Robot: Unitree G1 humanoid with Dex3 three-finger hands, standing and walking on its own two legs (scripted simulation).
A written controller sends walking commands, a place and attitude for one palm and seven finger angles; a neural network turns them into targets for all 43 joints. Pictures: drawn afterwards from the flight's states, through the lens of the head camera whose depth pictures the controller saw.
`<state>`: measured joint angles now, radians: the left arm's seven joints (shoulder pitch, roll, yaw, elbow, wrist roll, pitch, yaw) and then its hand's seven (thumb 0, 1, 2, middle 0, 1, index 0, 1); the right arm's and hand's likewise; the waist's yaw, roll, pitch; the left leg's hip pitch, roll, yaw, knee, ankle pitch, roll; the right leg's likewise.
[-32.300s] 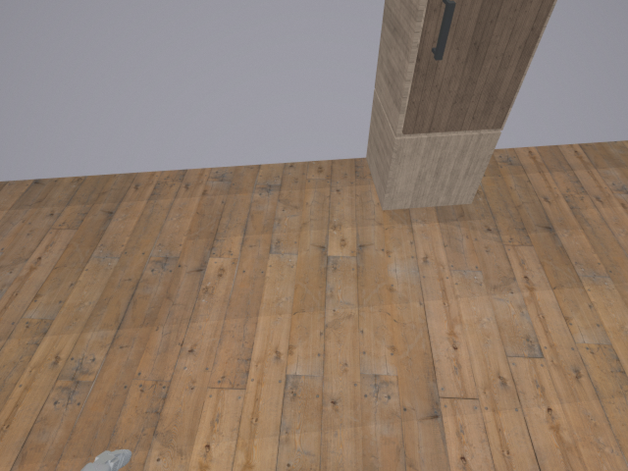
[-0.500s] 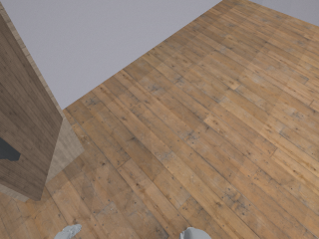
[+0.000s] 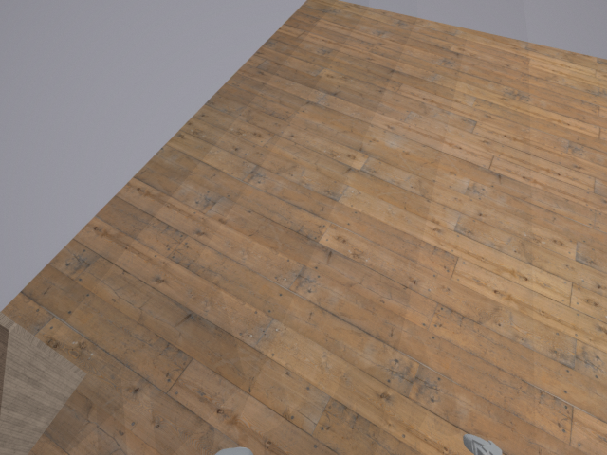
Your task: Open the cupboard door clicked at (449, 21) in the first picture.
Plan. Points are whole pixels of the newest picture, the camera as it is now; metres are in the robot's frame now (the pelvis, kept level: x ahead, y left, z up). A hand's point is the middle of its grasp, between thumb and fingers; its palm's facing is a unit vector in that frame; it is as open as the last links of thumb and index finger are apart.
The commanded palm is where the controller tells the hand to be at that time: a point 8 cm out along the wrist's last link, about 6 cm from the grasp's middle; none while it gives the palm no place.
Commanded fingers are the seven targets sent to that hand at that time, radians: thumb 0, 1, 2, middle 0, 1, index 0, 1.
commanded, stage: walk to a spot facing it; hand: left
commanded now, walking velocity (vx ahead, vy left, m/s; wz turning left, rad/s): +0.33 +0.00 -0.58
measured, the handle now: out of the picture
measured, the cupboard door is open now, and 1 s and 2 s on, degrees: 42 42 42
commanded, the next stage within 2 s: turn to face it in 1.26 s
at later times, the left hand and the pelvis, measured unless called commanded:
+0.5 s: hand (281, 295) +0.40 +0.07 -0.15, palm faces -0.31 -0.92 -0.22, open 7.4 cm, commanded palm none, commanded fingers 0.00 0.90 0.90 -0.20 -0.30 -0.20 -0.30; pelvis +0.18 -0.06 -0.01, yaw -15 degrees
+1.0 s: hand (285, 255) +0.50 +0.07 -0.16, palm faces -0.31 -0.94 -0.16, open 7.4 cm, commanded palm none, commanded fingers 0.00 0.90 0.90 -0.20 -0.30 -0.20 -0.30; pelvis +0.42 -0.10 +0.01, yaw -23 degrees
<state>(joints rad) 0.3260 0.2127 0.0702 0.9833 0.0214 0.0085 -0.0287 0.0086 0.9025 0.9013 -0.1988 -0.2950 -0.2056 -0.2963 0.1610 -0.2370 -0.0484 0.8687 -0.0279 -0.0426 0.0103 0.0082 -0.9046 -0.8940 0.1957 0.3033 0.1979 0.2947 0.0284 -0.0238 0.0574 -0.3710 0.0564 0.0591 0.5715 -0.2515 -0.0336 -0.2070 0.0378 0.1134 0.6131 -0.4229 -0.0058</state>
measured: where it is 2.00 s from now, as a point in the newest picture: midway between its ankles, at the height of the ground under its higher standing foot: (390, 302)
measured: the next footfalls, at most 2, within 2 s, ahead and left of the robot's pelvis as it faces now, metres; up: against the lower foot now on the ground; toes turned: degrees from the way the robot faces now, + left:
right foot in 0.42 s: +0.24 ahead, -0.17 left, +0.00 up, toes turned -20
left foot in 0.82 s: +0.51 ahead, -0.02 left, +0.00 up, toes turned -12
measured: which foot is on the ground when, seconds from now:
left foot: down 0.00-0.42, up 0.44-0.80, down 0.82-1.00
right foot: up 0.00-0.40, down 0.42-0.82, up 0.84-1.00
